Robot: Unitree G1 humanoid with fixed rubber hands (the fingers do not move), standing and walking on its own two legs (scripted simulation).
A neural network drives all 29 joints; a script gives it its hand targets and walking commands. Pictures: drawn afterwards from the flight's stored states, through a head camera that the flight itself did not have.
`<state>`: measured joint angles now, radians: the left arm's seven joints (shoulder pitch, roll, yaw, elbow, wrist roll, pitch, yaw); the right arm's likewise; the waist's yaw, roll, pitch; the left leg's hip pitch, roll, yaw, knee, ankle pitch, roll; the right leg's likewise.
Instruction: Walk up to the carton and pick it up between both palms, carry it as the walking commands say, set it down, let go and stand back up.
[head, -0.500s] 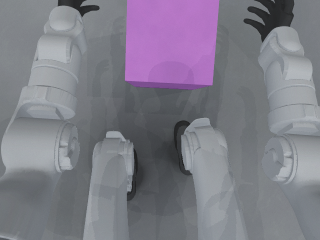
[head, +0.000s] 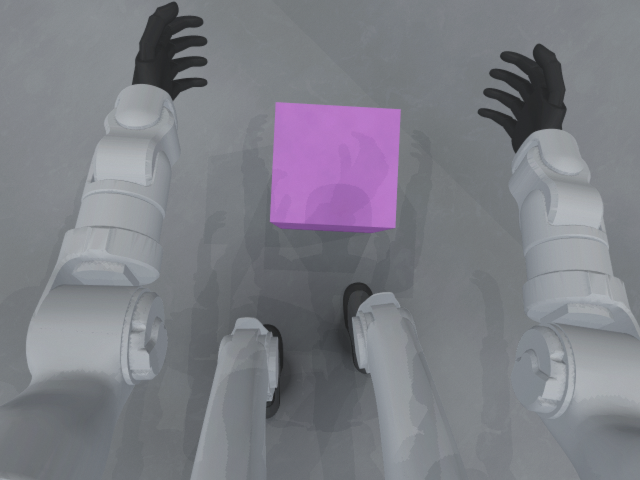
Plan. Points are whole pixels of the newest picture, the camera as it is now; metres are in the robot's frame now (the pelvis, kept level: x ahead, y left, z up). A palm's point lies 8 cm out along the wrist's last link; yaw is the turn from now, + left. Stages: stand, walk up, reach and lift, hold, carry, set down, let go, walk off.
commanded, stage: set down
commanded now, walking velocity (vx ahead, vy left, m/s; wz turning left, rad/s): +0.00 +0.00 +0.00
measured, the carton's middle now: (331, 178) +0.49 -0.07 -0.47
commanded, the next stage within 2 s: let go in 0.30 s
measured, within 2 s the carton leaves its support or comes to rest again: neither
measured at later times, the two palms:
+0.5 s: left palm (116, 105) +0.50 +0.13 -0.03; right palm (565, 136) +0.44 -0.26 -0.04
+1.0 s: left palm out of the picture +0.32 +0.19 +0.08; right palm out of the picture +0.25 -0.24 +0.08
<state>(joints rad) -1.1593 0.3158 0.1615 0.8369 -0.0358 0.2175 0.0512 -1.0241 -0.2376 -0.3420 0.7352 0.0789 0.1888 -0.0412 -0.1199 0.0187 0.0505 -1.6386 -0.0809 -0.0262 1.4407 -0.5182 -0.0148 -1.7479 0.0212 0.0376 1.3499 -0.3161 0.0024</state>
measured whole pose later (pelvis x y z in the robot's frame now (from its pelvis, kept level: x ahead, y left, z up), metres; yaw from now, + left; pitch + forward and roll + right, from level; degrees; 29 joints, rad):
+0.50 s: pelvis +0.03 -0.01 +0.09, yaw +0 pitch +38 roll +2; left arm -0.93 0.20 0.25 0.82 0.12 0.13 0.06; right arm -0.82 -0.15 -0.36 0.73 -0.11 0.10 0.02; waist -0.09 0.02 0.02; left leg -1.32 -0.06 -0.07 1.03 -0.38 -0.03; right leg -1.41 0.02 0.01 0.95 -0.21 -0.02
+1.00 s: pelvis +0.07 -0.01 +0.17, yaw -2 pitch +9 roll +0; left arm -0.03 0.15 0.10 0.55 0.05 0.03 0.00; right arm 0.09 -0.17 -0.06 0.45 -0.01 0.03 0.06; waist -0.05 0.01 0.07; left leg -0.45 -0.03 -0.07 0.64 -0.35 -0.01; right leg -0.57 0.04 0.03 0.61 -0.21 -0.02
